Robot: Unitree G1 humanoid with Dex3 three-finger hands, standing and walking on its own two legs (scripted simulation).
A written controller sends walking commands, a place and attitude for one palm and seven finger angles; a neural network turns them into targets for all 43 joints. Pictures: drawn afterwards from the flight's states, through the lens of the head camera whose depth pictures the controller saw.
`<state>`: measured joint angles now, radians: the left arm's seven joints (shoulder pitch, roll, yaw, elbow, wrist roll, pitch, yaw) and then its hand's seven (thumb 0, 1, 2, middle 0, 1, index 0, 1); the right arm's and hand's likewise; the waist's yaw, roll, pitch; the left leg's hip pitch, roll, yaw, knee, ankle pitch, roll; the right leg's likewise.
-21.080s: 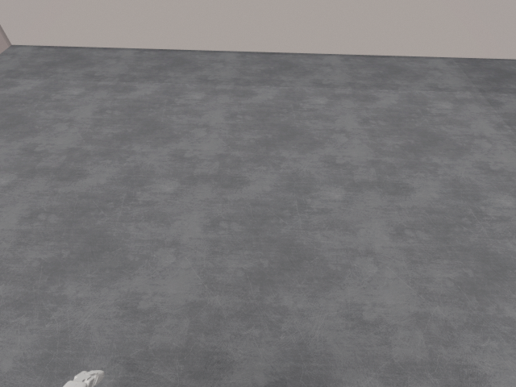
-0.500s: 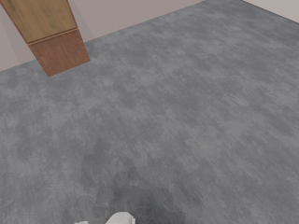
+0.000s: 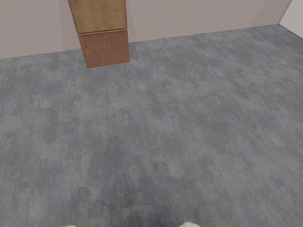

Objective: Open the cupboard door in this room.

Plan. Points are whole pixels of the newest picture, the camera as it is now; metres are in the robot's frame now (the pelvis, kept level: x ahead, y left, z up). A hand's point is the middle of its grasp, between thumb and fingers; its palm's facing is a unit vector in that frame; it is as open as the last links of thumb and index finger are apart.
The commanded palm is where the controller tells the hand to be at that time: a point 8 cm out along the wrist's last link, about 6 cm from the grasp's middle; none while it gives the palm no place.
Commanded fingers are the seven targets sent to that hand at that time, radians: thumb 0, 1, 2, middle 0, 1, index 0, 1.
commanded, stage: turn or walk to find it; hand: left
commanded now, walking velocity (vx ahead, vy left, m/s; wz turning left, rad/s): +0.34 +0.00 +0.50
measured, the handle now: out of the picture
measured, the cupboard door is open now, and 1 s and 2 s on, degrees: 0 0 0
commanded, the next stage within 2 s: stand and wait in 1.44 s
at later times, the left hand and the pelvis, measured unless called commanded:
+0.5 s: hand out of the picture +0.06 +0.14 -0.17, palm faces +0.33 -0.92 -0.22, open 7.3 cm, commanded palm none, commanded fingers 0.00 0.90 0.90 -0.20 -0.30 -0.20 -0.30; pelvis +0.16 -0.02 +0.00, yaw +16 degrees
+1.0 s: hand (81, 150) +0.39 +0.28 -0.16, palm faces +0.34 -0.93 -0.17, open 7.4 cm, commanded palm none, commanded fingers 0.00 0.90 0.90 -0.20 -0.30 -0.20 -0.30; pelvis +0.35 +0.08 +0.00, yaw +19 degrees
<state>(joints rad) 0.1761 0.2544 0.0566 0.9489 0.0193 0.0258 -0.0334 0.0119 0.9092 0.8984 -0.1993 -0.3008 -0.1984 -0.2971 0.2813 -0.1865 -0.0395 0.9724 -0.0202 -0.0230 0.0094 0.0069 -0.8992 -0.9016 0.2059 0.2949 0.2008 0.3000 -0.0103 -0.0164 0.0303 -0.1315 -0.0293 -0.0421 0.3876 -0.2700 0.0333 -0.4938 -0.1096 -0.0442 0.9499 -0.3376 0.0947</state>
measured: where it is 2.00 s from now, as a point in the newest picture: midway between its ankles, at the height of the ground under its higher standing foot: (131, 151)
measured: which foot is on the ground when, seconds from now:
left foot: down 0.00-0.14, up 0.16-0.58, down 0.60-1.00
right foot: up 0.00-0.12, down 0.14-0.62, up 0.64-1.00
